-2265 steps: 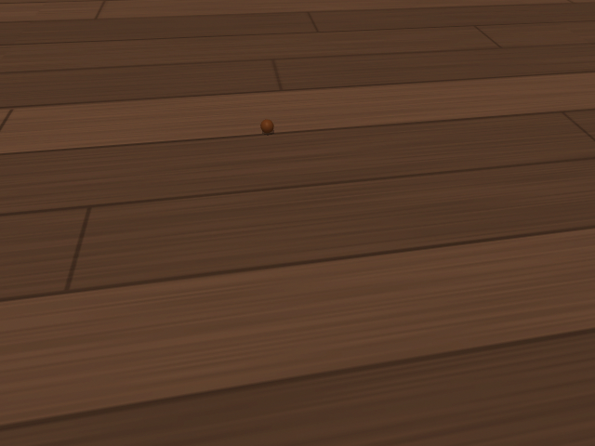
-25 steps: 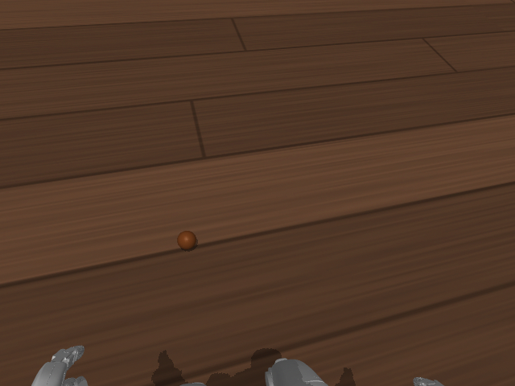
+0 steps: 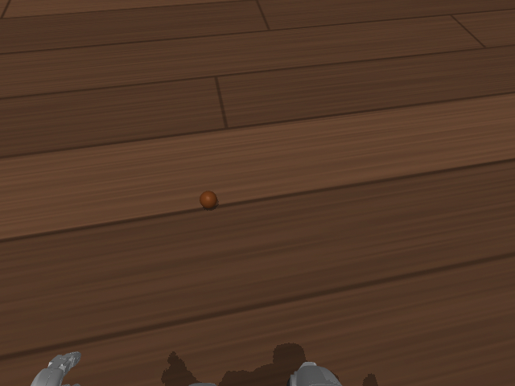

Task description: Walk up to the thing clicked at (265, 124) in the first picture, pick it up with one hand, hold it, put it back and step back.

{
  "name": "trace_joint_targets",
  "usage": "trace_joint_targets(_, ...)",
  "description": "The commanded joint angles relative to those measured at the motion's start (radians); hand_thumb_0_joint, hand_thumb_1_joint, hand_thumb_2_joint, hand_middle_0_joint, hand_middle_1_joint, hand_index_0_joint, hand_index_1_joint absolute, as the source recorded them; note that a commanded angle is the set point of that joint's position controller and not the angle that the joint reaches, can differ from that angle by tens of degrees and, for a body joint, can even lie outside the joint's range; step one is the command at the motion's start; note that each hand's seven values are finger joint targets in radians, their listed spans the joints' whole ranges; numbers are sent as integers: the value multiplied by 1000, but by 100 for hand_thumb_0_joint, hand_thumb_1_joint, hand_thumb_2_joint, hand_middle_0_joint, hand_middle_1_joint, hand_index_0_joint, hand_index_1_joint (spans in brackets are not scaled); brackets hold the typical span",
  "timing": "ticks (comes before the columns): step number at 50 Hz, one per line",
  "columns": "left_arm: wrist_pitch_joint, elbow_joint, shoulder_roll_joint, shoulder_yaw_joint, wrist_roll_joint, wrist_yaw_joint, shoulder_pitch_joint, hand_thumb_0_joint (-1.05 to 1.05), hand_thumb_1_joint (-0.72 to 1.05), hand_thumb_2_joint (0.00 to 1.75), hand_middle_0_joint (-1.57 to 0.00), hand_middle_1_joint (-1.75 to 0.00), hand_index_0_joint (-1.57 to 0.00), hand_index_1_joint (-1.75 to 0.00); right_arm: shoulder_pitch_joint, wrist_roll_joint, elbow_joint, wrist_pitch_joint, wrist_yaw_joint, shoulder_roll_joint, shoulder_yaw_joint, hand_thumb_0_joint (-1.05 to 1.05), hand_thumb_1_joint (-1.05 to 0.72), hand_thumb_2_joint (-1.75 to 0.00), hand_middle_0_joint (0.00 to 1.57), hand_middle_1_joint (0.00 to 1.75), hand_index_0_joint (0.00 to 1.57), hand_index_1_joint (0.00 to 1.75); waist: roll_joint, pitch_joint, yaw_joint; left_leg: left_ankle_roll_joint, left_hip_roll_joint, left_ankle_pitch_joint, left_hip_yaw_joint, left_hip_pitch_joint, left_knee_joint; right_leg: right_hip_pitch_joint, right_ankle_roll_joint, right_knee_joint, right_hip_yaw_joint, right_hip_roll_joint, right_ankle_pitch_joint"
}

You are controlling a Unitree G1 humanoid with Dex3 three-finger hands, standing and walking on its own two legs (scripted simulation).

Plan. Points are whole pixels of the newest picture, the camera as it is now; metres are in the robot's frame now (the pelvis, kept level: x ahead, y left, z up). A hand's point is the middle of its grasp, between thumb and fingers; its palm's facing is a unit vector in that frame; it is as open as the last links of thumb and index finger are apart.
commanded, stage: step back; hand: left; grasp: from above
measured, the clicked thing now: (208, 199) +0.89 +0.20 -0.71
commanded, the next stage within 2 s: stand in 1.54 s
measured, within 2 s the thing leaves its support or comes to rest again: neither
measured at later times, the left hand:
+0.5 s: hand out of the picture -0.08 +0.24 -0.12, palm faces -0.07 -0.90 -0.43, open 7.4 cm
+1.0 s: hand out of the picture -0.16 +0.25 -0.14, palm faces +0.00 -0.93 -0.37, open 7.4 cm
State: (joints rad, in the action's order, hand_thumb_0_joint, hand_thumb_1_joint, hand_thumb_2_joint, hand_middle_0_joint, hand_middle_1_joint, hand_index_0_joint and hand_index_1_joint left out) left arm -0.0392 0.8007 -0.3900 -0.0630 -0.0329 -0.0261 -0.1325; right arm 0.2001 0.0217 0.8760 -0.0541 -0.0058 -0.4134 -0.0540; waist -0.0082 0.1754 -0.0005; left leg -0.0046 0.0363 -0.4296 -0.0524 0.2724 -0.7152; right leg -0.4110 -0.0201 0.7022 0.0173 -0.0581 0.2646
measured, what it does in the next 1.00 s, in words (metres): walks backwards: right foot, then left foot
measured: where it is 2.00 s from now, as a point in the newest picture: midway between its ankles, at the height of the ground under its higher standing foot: outside the picture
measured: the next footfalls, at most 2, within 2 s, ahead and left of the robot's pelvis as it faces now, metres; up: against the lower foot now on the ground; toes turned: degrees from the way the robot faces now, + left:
right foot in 0.34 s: -0.15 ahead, -0.13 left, +0.00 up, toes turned -1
left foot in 0.68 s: -0.14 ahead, +0.12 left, +0.00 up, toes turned -1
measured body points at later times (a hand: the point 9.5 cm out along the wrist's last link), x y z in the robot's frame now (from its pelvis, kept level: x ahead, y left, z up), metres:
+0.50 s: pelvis -0.17 -0.02 +0.01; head -0.13 -0.04 +0.46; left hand -0.07 +0.29 -0.09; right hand -0.07 -0.34 -0.11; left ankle -0.12 +0.13 -0.65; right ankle -0.17 -0.12 -0.71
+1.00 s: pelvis -0.21 -0.01 +0.01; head -0.21 -0.01 +0.46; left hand -0.16 +0.30 -0.11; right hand -0.15 -0.32 -0.11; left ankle -0.21 +0.11 -0.71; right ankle -0.19 -0.13 -0.71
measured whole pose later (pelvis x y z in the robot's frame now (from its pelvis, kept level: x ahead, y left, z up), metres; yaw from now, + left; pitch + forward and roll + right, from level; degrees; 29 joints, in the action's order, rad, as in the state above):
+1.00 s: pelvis -0.21 -0.01 +0.01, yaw -1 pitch -3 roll -1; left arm 0.02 1.02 -0.37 -0.06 -0.03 0.02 -0.22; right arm 0.21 0.04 1.00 -0.01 0.02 -0.36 -0.04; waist -0.02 0.06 -0.01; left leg 0.00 -0.01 -0.44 -0.06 0.26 -0.70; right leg -0.24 0.02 0.56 0.02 0.03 0.27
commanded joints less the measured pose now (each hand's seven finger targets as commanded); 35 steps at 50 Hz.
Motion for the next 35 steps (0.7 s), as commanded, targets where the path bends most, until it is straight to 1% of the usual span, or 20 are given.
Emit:
trace_joint_targets(1,-1,-95,-163,-38,22,-12,-31,0,90,90,-20,-30,-20,-30,11,28,-80,30,-8,-306,-92,0,-90,-90,20,30,20,30,-204,-232,-6,171,-338,400,-424,-168,373,-132,40,214,-33,90,142)
trace_joint_targets(2,-2,-99,-218,-66,12,-30,60,0,90,90,-20,-30,-20,-30,4,19,-96,30,1,-368,-101,0,-90,-90,20,30,20,30,-238,-229,58,310,-450,473,-529,16,394,-53,27,401,-120,117,431)
trace_joint_targets(3,-7,-76,-225,-70,9,-31,81,0,90,90,-20,-30,-20,-30,-26,21,-85,38,-5,-317,-94,0,-90,-90,20,30,20,30,-138,-195,40,295,-414,503,-442,80,379,-18,40,532,-201,131,387)
trace_joint_targets(4,-9,-62,-207,-68,26,-26,33,0,90,90,-20,-30,-20,-30,-77,24,-88,40,-13,-261,-73,0,-90,-90,20,30,20,30,-69,-197,-3,246,-328,575,-300,14,327,-58,51,569,-236,153,325)
trace_joint_targets(6,-5,-26,-204,-66,30,-18,-58,0,90,90,-20,-30,-20,-30,-118,17,-96,41,-22,-226,-59,0,-90,-90,20,30,20,30,-121,-183,-48,225,-288,590,-203,-11,275,-66,41,574,-188,141,253)
trace_joint_targets(10,7,-30,-178,-60,13,-6,-32,0,90,90,-20,-30,-20,-30,-50,16,-88,33,-18,-196,-57,0,-90,-90,20,30,20,30,-149,-192,11,254,-280,645,-194,-155,244,-58,-6,350,-130,120,292)
trace_joint_targets(13,17,-22,-179,-55,11,-3,-39,0,90,90,-20,-30,-20,-30,-37,14,-91,21,-16,-216,-58,0,-90,-90,20,30,20,30,-166,-241,21,243,-280,652,-184,-190,210,25,-4,108,-58,92,269)
trace_joint_targets(16,32,40,-156,-48,3,0,-147,0,90,90,-20,-30,-20,-30,-88,-5,-94,3,-10,-234,-59,0,-90,-90,20,30,20,30,-169,-316,-35,176,-247,559,-125,-151,115,218,36,-315,6,91,8)
trace_joint_targets(17,38,47,-195,-59,-8,-2,-142,0,90,90,-20,-30,-20,-30,-93,-10,-95,3,-6,-201,-46,0,-90,-90,20,30,20,30,-131,-307,-34,123,-208,441,-115,-17,94,312,57,-322,-72,51,-56)
trace_joint_targets(18,44,42,-264,-81,-18,-1,-144,0,90,90,-20,-30,-20,-30,-86,-13,-107,8,-5,-154,-30,0,-90,-90,20,30,20,30,65,-267,-27,58,-79,189,-73,218,-34,380,105,-327,-319,-95,-47)
trace_joint_targets(19,36,20,-384,-109,-14,-1,-86,0,90,90,-20,-30,-20,-30,-143,-16,-121,7,-25,-142,-37,0,-90,-90,20,30,20,30,306,-207,-87,7,48,-181,-41,242,-255,145,295,-390,-562,-347,-114)
trace_joint_targets(20,44,-7,-373,-103,-11,-3,-44,0,90,90,-20,-30,-20,-30,-144,-12,-110,-1,-31,-180,-55,0,-90,-90,20,30,20,30,232,-123,-67,-9,10,-197,-163,212,-425,-7,332,-420,-610,-395,-96)
trace_joint_targets(22,47,-27,-258,-69,-9,-10,66,0,90,90,-20,-30,-20,-30,-69,-25,-63,4,-25,-174,-45,0,-90,-90,20,30,20,30,69,-102,13,1,68,-66,-156,213,-499,39,232,-301,-299,-216,-274)
trace_joint_targets(23,47,-20,-243,-71,-14,-10,69,0,90,90,-20,-30,-20,-30,-46,-23,-52,8,-23,-164,-41,0,-90,-90,20,30,20,30,101,-113,16,-9,75,-34,-123,196,-499,41,207,-285,-239,-179,-221)
trace_joint_targets(26,53,-11,-233,-76,-20,-3,-12,0,90,90,-20,-30,-20,-30,-41,-4,-41,22,-15,-169,-38,0,-90,-90,20,30,20,30,135,-146,-43,-29,39,-18,-68,260,-350,221,192,-302,-241,-137,74)
trace_joint_targets(29,55,4,-258,-91,-24,4,-57,0,90,90,-20,-30,-20,-30,-82,12,-44,36,-6,-167,-39,0,-90,-90,20,30,20,30,181,-139,-86,-26,-15,-99,-38,248,-100,287,218,-356,-333,-201,357)
trace_joint_targets(31,52,7,-269,-88,-19,14,-16,0,90,90,-20,-30,-20,-30,-49,12,-14,50,1,-162,-42,0,-90,-90,20,30,20,30,199,-122,-60,-8,-37,-130,16,82,64,150,212,-383,-322,-220,415)
trace_joint_targets(33,41,16,-266,-69,-12,21,-6,0,90,90,-20,-30,-20,-30,41,5,44,60,9,-148,-51,0,-90,-90,20,30,20,30,164,-135,-12,24,4,31,81,-134,278,42,158,-341,-226,-152,390)
trace_joint_targets(34,38,18,-226,-51,-13,24,-19,0,90,90,-20,-30,-20,-30,75,13,66,66,6,-159,-61,0,-90,-90,20,30,20,30,92,-142,8,33,-3,58,47,-214,327,-14,126,-264,-180,-110,391)
trace_joint_targets(35,42,9,-170,-34,-5,30,-11,0,90,90,-20,-30,-20,-30,67,26,60,72,4,-210,-70,0,-90,-90,20,30,20,30,-60,-147,15,86,-153,-162,-227,-251,391,-156,65,-166,-103,-33,369)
